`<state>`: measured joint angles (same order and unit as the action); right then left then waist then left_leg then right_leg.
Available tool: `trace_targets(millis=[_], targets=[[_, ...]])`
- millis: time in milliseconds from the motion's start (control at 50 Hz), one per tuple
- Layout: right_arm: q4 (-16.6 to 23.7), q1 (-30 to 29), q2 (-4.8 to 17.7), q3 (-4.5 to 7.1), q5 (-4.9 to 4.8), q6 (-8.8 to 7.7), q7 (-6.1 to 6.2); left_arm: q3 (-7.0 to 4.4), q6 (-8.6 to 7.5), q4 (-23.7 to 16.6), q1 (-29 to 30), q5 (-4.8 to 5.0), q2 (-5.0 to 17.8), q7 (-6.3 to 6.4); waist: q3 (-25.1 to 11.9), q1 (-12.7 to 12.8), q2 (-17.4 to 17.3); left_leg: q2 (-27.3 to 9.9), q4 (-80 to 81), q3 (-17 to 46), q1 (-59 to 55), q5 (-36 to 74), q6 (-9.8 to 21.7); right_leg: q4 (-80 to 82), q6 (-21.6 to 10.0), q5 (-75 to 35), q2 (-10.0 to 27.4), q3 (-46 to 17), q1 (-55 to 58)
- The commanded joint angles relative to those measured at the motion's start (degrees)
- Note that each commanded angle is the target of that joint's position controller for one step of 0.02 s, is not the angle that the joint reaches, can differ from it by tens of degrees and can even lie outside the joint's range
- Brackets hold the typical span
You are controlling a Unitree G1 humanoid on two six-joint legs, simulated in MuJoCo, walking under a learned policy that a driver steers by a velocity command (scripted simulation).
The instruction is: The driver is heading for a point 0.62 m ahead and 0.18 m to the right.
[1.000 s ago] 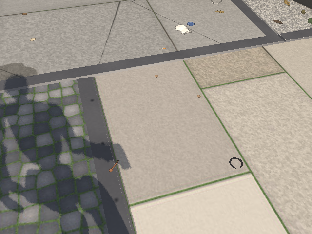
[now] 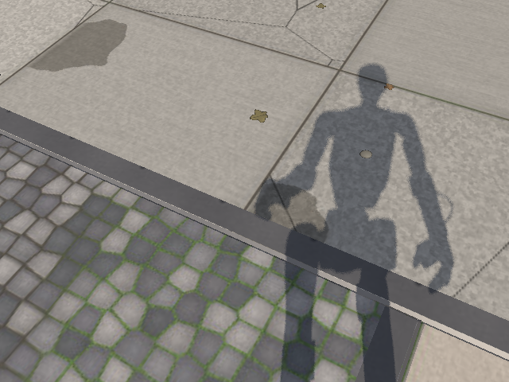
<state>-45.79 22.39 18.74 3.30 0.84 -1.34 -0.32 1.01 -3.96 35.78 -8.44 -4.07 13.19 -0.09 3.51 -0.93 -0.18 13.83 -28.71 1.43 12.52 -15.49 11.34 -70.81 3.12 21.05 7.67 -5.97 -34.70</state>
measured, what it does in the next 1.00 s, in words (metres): walks ahead, turning right: right foot, then left foot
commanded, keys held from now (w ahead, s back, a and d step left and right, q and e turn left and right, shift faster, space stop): w+shift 0.06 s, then shift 0.16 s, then e+shift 0.66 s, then shift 0.12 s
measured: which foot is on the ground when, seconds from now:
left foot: down 0.00-0.24, up 0.26-0.64, down 0.66-1.00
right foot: up 0.00-0.20, down 0.22-0.66, up 0.68-1.00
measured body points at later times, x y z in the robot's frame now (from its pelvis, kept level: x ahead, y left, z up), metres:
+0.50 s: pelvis +0.35 -0.07 +0.01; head +0.40 -0.07 +0.46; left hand +0.40 +0.21 -0.11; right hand +0.59 -0.31 -0.06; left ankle +0.44 +0.08 -0.67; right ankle +0.42 -0.16 -0.72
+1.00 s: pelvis +0.42 -0.05 +0.01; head +0.46 -0.07 +0.46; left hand +0.70 +0.12 -0.07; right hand +0.43 -0.37 -0.08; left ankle +0.51 +0.06 -0.72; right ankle +0.38 -0.18 -0.69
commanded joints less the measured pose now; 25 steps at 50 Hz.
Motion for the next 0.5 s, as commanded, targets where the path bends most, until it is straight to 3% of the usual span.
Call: trace_targets(millis=[20,60,100,140,160,180,200,220,240,260,280,300,320,340,360,400,440,500], targets=[[4.71,-3.32,6.82,1.64,-0.33,-3.47,0.1,-1.35,1.07,-4.18,1.04,0.09,6.45,-0.61,2.66,2.46,3.44,-14.91,19.39,18.95,9.21,9.73,7.95,14.19,0.91,-8.07,1.47,5.24,0.54],[3.66,-1.9,5.87,1.5,-0.8,-4.1,-0.38,-0.42,0.58,-5.19,6.0,1.09,4.49,-1.57,2.83,0.06,1.26,-12.42,20.24,14.7,10.44,15.98,4.71,26.12,-0.58,-23.21,0.13,6.71,6.55],[1.66,1.71,5.99,1.5,-1.75,-4.47,-0.69,-0.32,-0.06,-4.54,7.59,1.63,3.98,-1.8,2.06,-2.5,1.36,-13.49,18.63,13.27,5.65,32.4,2.19,33.36,-2.57,-33.7,-3.18,9.06,10.78],[-0.57,5.3,6.72,1.54,-1.71,-4.19,-0.09,-0.59,-0.67,-4.53,9.08,1.42,4.74,-1.48,0.99,-4.5,0.27,-14.85,14.74,13.04,-4.11,44.42,-0.21,38.68,-4.39,-34.31,-6.13,9.67,10.17],[-1.3,5.97,7.47,1.58,-1.32,-4.04,0.38,-1.05,-0.96,-4.21,8.17,1.08,5.87,-1.09,-0.32,-4.13,-0.84,-15.24,11.75,13.42,-8.48,50.69,-1.53,40.71,-5.27,-32.13,-8.22,9.86,11.43],[-1.67,5.95,8.57,1.76,-0.81,-3.92,0.86,-1.86,-1.27,-2.99,4.52,0.86,7.66,-0.56,-2.76,-2.4,-2.66,-15.87,6.89,14.2,-11.99,56.93,-3.06,41.61,-6.02,-29.32,-10.23,9.44,15.04],[-1.49,5.06,5.95,1.24,-2.3,-2.69,1.47,-4.7,-3.3,-4.83,3.68,4.81,11.78,0.0,-6.54,2.24,-2.81,-17.62,-2.75,16.37,-13.81,54.52,-4.5,44.31,-6.05,-30.9,-9.63,6.22,20.2],[-0.04,-0.7,8.27,1.48,-1.3,-1.95,1.52,-5.22,-4.03,-1.86,-7.14,5.08,13.2,0.38,-12.08,9.1,-3.92,-16.21,-13.96,13.94,-12.48,53.28,-6.56,46.71,-6.69,-40.01,-6.93,6.19,29.65],[2.29,-1.72,3.81,0.31,1.13,-1.93,1.32,-5.24,-4.08,1.7,-17.82,3.44,15.92,0.45,-21.27,10.57,4.66,-10.36,-36.0,10.34,0.02,23.41,-9.56,36.21,-10.87,-63.59,2.98,-0.8,48.92],[-0.16,11.76,-1.67,-1.28,-1.43,-2.34,0.66,-4.81,-4.25,4.77,-21.87,1.95,13.97,-0.77,-32.36,5.34,21.32,-0.99,-58.43,12.46,18.05,-21.77,-13.69,37.39,-24.07,-71.87,18.22,-27.21,67.9],[-1.34,11.87,3.44,-0.88,-2.47,-2.26,0.2,-5.32,-3.7,3.58,-20.21,3.16,12.44,-1.19,-35.0,7.53,13.18,-4.31,-61.79,15.61,21.74,-18.81,-13.32,42.31,-24.01,-58.04,16.68,-32.45,66.25],[1.96,2.72,5.9,-0.45,-2.58,-1.99,0.21,-4.99,-3.1,1.92,-12.35,4.13,10.61,-0.98,-25.2,6.36,7.73,-9.62,-58.36,11.06,24.32,-15.21,-13.28,44.99,-21.85,-49.45,13.5,-25.21,57.1],[4.67,-5.46,5.99,-0.6,-1.01,-2.0,0.47,-4.34,-2.41,1.25,-6.28,4.93,9.13,-0.84,-14.23,4.64,-0.24,-12.06,-53.35,6.12,25.52,-12.06,-13.5,48.27,-19.82,-48.2,9.25,-19.63,43.49],[6.26,-8.52,5.35,-0.52,0.01,-1.85,0.78,-4.21,-2.27,0.88,-4.66,4.88,9.23,-0.46,-9.6,3.11,-2.16,-13.38,-50.56,5.08,25.23,-10.13,-13.79,50.13,-19.78,-49.48,7.77,-17.92,34.98],[7.6,-8.84,4.11,-0.69,0.36,-1.48,0.88,-4.87,-1.9,0.9,-4.7,4.28,11.07,-0.23,-7.45,1.54,-1.56,-13.69,-48.81,5.0,22.51,-9.56,-14.14,52.36,-20.02,-50.14,6.05,-17.29,28.61],[8.12,-6.48,1.69,-1.29,0.18,-0.93,1.52,-5.41,-1.28,0.74,-2.77,3.91,11.87,-0.17,-7.27,-1.59,0.29,-14.69,-39.39,5.3,18.96,-8.91,-14.74,53.69,-19.5,-49.94,3.04,-13.12,21.38],[8.88,-8.02,0.23,-2.07,0.14,-0.84,2.25,-6.08,-0.48,0.51,-1.81,4.1,13.25,0.29,-8.56,-2.15,2.3,-13.16,-27.69,3.49,14.57,-6.34,-16.01,52.98,-18.99,-53.93,0.44,-9.61,16.06],[9.66,-12.06,1.43,-1.94,-0.2,-0.07,2.44,-7.25,1.64,0.41,-2.92,5.28,15.18,1.37,-12.53,-1.55,3.95,-10.74,-18.79,4.32,9.19,4.0,-16.78,51.24,-16.58,-44.64,-1.5,-10.23,14.13]])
